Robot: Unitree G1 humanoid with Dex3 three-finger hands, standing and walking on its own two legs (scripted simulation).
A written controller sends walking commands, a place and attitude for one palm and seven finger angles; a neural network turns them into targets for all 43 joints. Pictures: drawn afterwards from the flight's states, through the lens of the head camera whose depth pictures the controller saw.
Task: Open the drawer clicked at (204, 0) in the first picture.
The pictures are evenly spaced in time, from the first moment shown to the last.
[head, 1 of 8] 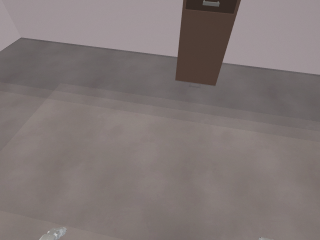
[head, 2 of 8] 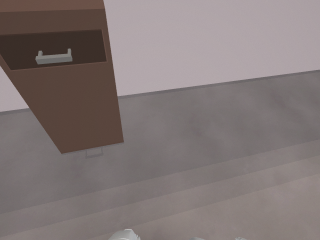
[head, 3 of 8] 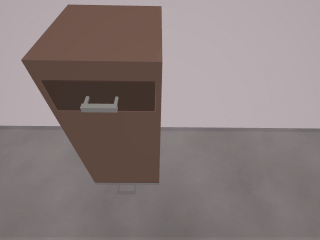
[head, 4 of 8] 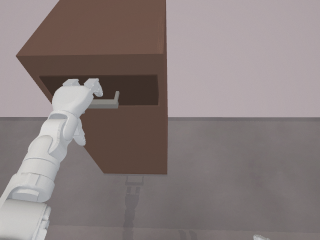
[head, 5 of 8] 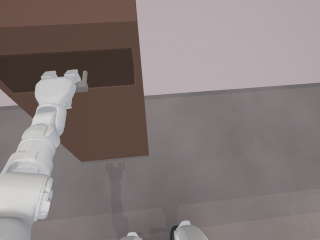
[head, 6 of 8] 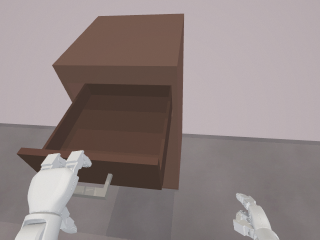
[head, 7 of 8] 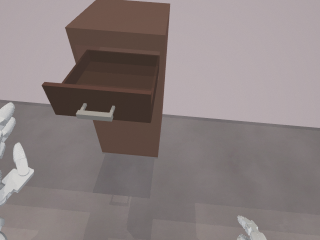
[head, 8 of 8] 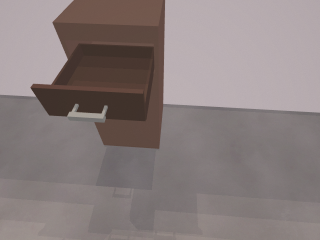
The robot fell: no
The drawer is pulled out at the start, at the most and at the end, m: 0.00 0.30 0.30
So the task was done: yes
